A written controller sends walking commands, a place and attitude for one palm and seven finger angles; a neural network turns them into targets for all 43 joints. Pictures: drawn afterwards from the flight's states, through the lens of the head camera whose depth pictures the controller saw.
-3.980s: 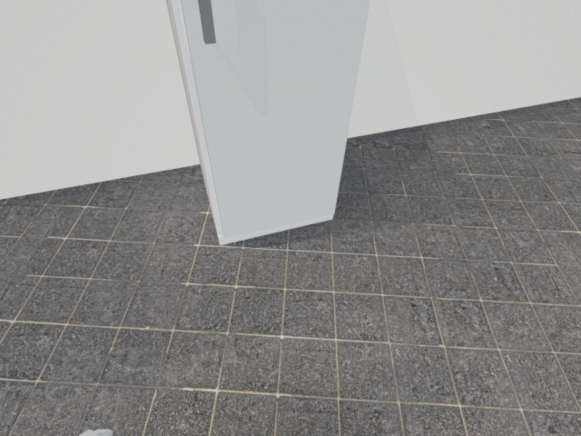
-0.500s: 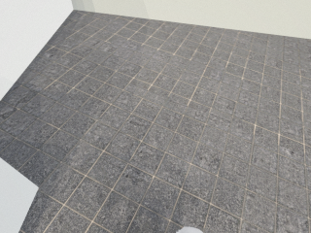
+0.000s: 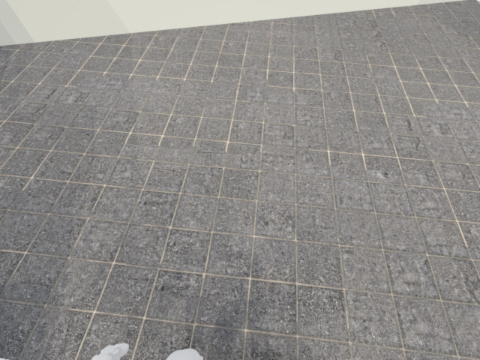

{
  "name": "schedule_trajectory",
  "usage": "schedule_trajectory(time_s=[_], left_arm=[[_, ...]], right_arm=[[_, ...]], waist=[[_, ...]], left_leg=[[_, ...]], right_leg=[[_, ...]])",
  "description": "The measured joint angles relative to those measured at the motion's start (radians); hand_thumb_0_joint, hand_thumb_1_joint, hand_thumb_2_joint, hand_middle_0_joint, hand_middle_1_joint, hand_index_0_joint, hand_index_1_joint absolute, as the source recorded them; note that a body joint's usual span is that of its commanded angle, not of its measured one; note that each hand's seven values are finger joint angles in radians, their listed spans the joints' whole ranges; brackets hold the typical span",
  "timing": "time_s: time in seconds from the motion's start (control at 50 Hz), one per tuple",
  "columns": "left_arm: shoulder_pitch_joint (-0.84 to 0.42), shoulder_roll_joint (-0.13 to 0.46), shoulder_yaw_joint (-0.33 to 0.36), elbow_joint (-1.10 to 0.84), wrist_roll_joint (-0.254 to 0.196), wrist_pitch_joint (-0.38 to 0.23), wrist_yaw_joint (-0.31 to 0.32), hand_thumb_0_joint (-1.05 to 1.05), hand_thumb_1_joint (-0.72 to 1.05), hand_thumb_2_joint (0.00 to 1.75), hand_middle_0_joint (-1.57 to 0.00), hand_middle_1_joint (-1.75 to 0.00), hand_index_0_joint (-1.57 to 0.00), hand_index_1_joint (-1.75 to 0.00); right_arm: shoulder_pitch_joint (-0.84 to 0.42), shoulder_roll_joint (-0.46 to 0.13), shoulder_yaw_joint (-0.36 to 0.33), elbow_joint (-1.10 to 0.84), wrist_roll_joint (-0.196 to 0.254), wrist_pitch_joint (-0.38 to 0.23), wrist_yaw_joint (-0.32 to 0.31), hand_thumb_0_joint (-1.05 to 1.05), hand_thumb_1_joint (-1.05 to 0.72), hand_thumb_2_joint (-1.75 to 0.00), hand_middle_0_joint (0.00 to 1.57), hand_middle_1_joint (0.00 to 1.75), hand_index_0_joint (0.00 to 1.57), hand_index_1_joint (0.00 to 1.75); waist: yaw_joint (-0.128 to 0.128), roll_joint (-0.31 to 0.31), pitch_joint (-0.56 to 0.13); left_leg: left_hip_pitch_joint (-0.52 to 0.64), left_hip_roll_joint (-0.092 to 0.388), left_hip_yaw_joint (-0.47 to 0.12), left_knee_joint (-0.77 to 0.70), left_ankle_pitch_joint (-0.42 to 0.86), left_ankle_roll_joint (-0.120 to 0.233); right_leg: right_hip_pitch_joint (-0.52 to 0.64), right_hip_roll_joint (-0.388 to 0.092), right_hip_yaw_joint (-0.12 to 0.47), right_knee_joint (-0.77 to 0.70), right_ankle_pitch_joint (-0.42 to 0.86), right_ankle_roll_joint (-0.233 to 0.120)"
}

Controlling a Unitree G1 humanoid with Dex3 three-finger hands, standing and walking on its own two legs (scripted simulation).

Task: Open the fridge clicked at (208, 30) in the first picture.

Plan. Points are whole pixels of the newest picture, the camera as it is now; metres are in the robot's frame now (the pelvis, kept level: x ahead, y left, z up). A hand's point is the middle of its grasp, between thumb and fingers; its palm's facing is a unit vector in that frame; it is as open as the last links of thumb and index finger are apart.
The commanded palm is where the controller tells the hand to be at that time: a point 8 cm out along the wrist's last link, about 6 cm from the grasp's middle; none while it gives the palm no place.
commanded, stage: walk to a spot facing it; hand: left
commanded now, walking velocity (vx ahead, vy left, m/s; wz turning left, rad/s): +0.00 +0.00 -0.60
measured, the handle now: out of the picture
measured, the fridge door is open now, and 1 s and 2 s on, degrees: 0 0 0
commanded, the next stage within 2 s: turn to face it in 1.46 s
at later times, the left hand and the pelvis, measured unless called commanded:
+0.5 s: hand (149, 354) +0.15 +0.18 -0.16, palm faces -0.31 -0.93 -0.20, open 7.4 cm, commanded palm none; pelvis -0.01 +0.02 +0.00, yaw -19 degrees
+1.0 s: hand (168, 351) +0.16 +0.15 -0.17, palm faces -0.46 -0.87 -0.18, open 7.3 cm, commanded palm none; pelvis +0.08 -0.02 +0.00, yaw -33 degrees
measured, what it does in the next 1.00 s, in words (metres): steps on the spot, turning right: left foot, then right foot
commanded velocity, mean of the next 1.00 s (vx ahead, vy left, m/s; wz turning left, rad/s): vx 0.14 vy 0.00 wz -0.56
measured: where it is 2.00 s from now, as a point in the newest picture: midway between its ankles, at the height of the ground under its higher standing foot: outside the picture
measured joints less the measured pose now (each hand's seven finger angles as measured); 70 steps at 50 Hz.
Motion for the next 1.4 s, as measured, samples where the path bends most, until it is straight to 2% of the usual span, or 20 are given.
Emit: schedule_trajectory(time_s=[0.06, 0.1, 0.16, 0.2, 0.26, 0.32, 0.42, 0.5, 0.56, 0.58, 0.62, 0.68, 0.8, 0.92, 1.02, 1.06, 1.12, 1.18, 1.3, 1.4], left_arm=[[0.004, 0.014, 0.007, 0.001, -0.003, 0.009, 0.000, 0.00, 0.90, 0.90, -0.21, -0.30, -0.21, -0.30], [0.005, 0.030, 0.017, 0.002, -0.010, 0.021, -0.001, 0.00, 0.90, 0.90, -0.21, -0.30, -0.21, -0.30], [0.010, 0.045, 0.031, 0.012, -0.002, 0.033, -0.009, 0.00, 0.91, 0.90, -0.21, -0.30, -0.20, -0.30], [0.016, 0.052, 0.039, 0.014, 0.002, 0.033, -0.018, 0.00, 0.91, 0.90, -0.20, -0.30, -0.20, -0.30], [0.024, 0.055, 0.045, 0.016, 0.001, 0.035, -0.025, 0.00, 0.91, 0.90, -0.20, -0.30, -0.20, -0.30], [0.028, 0.049, 0.045, 0.022, 0.000, 0.042, -0.027, 0.00, 0.91, 0.90, -0.20, -0.30, -0.20, -0.30], [0.011, 0.031, 0.039, 0.029, -0.001, 0.050, -0.028, 0.00, 0.91, 0.90, -0.20, -0.30, -0.20, -0.30], [-0.016, 0.012, 0.029, 0.022, -0.002, 0.040, -0.027, 0.00, 0.91, 0.90, -0.20, -0.30, -0.20, -0.30], [-0.025, 0.005, 0.018, 0.004, -0.001, 0.015, -0.025, 0.00, 0.91, 0.90, -0.20, -0.30, -0.20, -0.30], [-0.030, -0.001, 0.014, 0.003, 0.001, -0.001, -0.020, 0.00, 0.91, 0.90, -0.20, -0.30, -0.20, -0.30], [-0.032, -0.015, 0.004, 0.003, -0.006, -0.017, -0.012, 0.00, 0.91, 0.90, -0.20, -0.30, -0.20, -0.30], [0.003, -0.025, 0.000, 0.007, -0.011, -0.029, -0.002, 0.00, 0.91, 0.90, -0.20, -0.30, -0.20, -0.30], [0.089, -0.029, -0.010, 0.050, -0.007, -0.060, -0.008, 0.00, 0.91, 0.90, -0.21, -0.30, -0.20, -0.30], [0.167, -0.034, -0.013, 0.091, -0.001, -0.071, -0.009, 0.00, 0.90, 0.90, -0.21, -0.30, -0.21, -0.30], [0.218, -0.022, -0.003, 0.123, -0.001, -0.060, -0.005, 0.00, 0.90, 0.90, -0.21, -0.30, -0.21, -0.30], [0.229, -0.011, 0.009, 0.136, -0.008, -0.048, -0.007, 0.00, 0.90, 0.90, -0.21, -0.30, -0.21, -0.30], [0.212, 0.004, 0.023, 0.159, -0.005, -0.023, -0.015, 0.00, 0.91, 0.90, -0.21, -0.30, -0.20, -0.30], [0.171, 0.024, 0.036, 0.147, 0.002, -0.012, -0.027, 0.00, 0.91, 0.90, -0.20, -0.30, -0.20, -0.30], [0.082, 0.036, 0.053, 0.077, 0.004, 0.003, -0.022, 0.00, 0.91, 0.90, -0.20, -0.30, -0.20, -0.30], [0.003, 0.031, 0.052, 0.043, 0.007, 0.021, -0.020, 0.00, 0.91, 0.90, -0.20, -0.30, -0.20, -0.30]], right_arm=[[-0.007, 0.009, 0.009, -0.018, 0.005, -0.015, -0.005, 0.01, -0.90, -0.90, 0.20, 0.29, 0.20, 0.30], [-0.006, 0.023, 0.017, -0.025, 0.001, -0.030, -0.008, 0.01, -0.90, -0.90, 0.20, 0.29, 0.20, 0.30], [0.004, 0.038, 0.034, -0.031, -0.008, -0.037, -0.007, 0.01, -0.90, -0.90, 0.20, 0.29, 0.20, 0.30], [0.016, 0.048, 0.038, -0.029, -0.011, -0.040, -0.009, 0.01, -0.90, -0.89, 0.20, 0.29, 0.20, 0.30], [0.036, 0.058, 0.039, -0.022, -0.010, -0.044, -0.011, 0.01, -0.90, -0.89, 0.21, 0.29, 0.20, 0.30], [0.055, 0.063, 0.034, -0.011, -0.008, -0.047, -0.010, 0.01, -0.90, -0.89, 0.21, 0.29, 0.21, 0.30], [0.078, 0.064, 0.021, 0.017, -0.010, -0.043, -0.003, 0.01, -0.90, -0.89, 0.21, 0.29, 0.21, 0.30], [0.090, 0.047, 0.005, 0.040, -0.014, -0.036, 0.005, 0.01, -0.90, -0.89, 0.21, 0.29, 0.21, 0.30], [0.112, 0.025, -0.008, 0.049, -0.010, -0.030, 0.011, 0.01, -0.90, -0.89, 0.21, 0.29, 0.21, 0.30], [0.115, 0.013, -0.011, 0.052, -0.008, -0.023, 0.013, 0.01, -0.90, -0.89, 0.21, 0.29, 0.21, 0.30], [0.113, -0.007, -0.013, 0.063, -0.008, 0.005, 0.009, 0.01, -0.90, -0.89, 0.21, 0.29, 0.20, 0.30], [0.099, -0.019, -0.014, 0.076, -0.014, 0.023, 0.015, 0.01, -0.90, -0.90, 0.20, 0.29, 0.20, 0.30], [0.054, -0.020, -0.014, 0.045, -0.020, -0.011, 0.029, 0.01, -0.91, -0.90, 0.20, 0.29, 0.20, 0.30], [-0.001, -0.014, -0.009, 0.019, -0.015, -0.027, 0.035, 0.01, -0.90, -0.90, 0.20, 0.29, 0.20, 0.30], [-0.041, 0.006, 0.007, -0.009, -0.007, -0.056, 0.032, 0.01, -0.90, -0.90, 0.20, 0.29, 0.20, 0.30], [-0.054, 0.018, 0.019, -0.023, -0.011, -0.082, 0.024, 0.01, -0.90, -0.90, 0.20, 0.29, 0.20, 0.30], [-0.050, 0.044, 0.040, -0.031, -0.014, -0.097, 0.015, 0.01, -0.90, -0.90, 0.20, 0.29, 0.20, 0.30], [-0.010, 0.071, 0.048, -0.014, -0.011, -0.099, 0.004, 0.01, -0.90, -0.89, 0.20, 0.29, 0.20, 0.30], [0.072, 0.069, 0.022, 0.046, -0.002, -0.089, -0.017, -0.01, -0.93, -0.89, 0.21, 0.29, 0.21, 0.30], [0.126, 0.050, 0.010, 0.087, -0.007, -0.070, -0.012, 0.00, -0.93, -0.89, 0.21, 0.29, 0.20, 0.30]], waist=[[0.007, -0.017, -0.007], [0.009, -0.044, -0.010], [0.012, -0.052, -0.005], [0.014, -0.054, -0.002], [0.016, -0.050, 0.000], [0.012, -0.040, 0.001], [-0.004, -0.023, 0.012], [-0.023, 0.001, 0.023], [-0.029, 0.018, 0.016], [-0.029, 0.033, 0.016], [-0.033, 0.058, 0.016], [-0.021, 0.055, -0.004], [-0.010, 0.035, -0.034], [0.027, 0.022, -0.041], [0.062, -0.011, -0.035], [0.067, -0.032, -0.027], [0.062, -0.042, -0.019], [0.051, -0.046, -0.016], [0.025, -0.039, -0.013], [-0.004, -0.033, 0.000]], left_leg=[[0.080, -0.026, 0.011, -0.181, 0.055, 0.012], [0.107, -0.035, 0.033, -0.247, 0.095, 0.062], [0.125, -0.012, 0.073, -0.253, 0.099, 0.114], [0.154, 0.001, 0.095, -0.294, 0.115, 0.119], [0.188, 0.017, 0.130, -0.345, 0.137, 0.119], [0.204, 0.032, 0.162, -0.366, 0.142, 0.118], [0.212, 0.061, 0.222, -0.354, 0.129, 0.106], [0.199, 0.096, 0.269, -0.302, 0.102, 0.084], [0.170, 0.129, 0.300, -0.209, 0.055, 0.056], [0.139, 0.141, 0.275, -0.131, -0.005, 0.041], [0.057, 0.116, 0.153, 0.062, -0.113, 0.025], [-0.031, 0.075, 0.056, 0.242, -0.049, 0.014], [-0.107, 0.062, 0.009, 0.197, 0.098, -0.010], [-0.112, 0.040, -0.004, 0.052, 0.127, -0.004], [-0.004, -0.006, 0.016, -0.201, 0.135, 0.018], [0.032, -0.014, 0.044, -0.241, 0.188, 0.069], [0.069, 0.011, 0.101, -0.207, 0.139, 0.123], [0.142, 0.021, 0.144, -0.285, 0.146, 0.125], [0.232, 0.029, 0.224, -0.384, 0.150, 0.130], [0.271, 0.040, 0.288, -0.378, 0.111, 0.122]], right_leg=[[-0.025, 0.014, 0.032, 0.029, -0.007, 0.020], [-0.062, 0.018, 0.054, 0.102, -0.065, 0.031], [-0.156, 0.023, 0.011, 0.394, -0.210, 0.053], [-0.196, 0.004, -0.020, 0.550, -0.191, 0.068], [-0.211, -0.033, -0.046, 0.641, -0.152, 0.089], [-0.190, -0.065, -0.062, 0.614, -0.149, 0.101], [-0.131, -0.099, -0.102, 0.455, -0.187, 0.102], [-0.069, -0.093, -0.138, 0.290, -0.201, 0.080], [0.018, -0.079, -0.163, 0.076, -0.074, 0.046], [0.017, -0.068, -0.163, 0.071, -0.060, 0.026], [0.010, -0.050, -0.161, 0.105, -0.096, -0.005], [0.050, -0.032, -0.130, 0.044, -0.088, -0.019], [0.133, -0.009, -0.068, -0.095, -0.032, -0.026], [0.192, 0.007, -0.019, -0.137, -0.048, -0.013], [0.217, -0.001, 0.035, -0.082, -0.122, 0.022], [0.164, -0.004, 0.056, 0.081, -0.200, 0.020], [0.004, -0.008, -0.002, 0.471, -0.251, 0.017], [-0.121, -0.049, -0.076, 0.640, -0.164, 0.035], [-0.264, -0.099, -0.108, 0.660, -0.049, 0.075], [-0.265, -0.124, -0.130, 0.528, -0.024, 0.088]])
